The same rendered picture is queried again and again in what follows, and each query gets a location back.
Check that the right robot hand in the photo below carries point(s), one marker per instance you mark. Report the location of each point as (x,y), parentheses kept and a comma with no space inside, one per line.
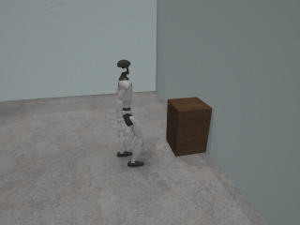
(121,127)

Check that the robot right forearm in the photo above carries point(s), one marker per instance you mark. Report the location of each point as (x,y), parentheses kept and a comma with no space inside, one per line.
(119,112)

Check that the cabinet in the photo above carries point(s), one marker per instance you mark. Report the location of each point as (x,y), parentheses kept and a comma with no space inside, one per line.
(190,136)

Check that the humanoid robot head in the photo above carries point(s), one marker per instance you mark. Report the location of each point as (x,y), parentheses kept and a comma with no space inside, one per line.
(124,64)

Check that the humanoid robot torso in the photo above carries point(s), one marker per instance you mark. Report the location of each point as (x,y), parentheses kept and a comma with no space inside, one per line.
(127,99)

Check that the robot right upper arm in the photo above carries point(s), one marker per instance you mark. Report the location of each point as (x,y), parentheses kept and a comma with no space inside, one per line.
(123,89)

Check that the drawer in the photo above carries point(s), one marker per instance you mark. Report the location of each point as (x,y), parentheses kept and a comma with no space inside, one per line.
(172,113)

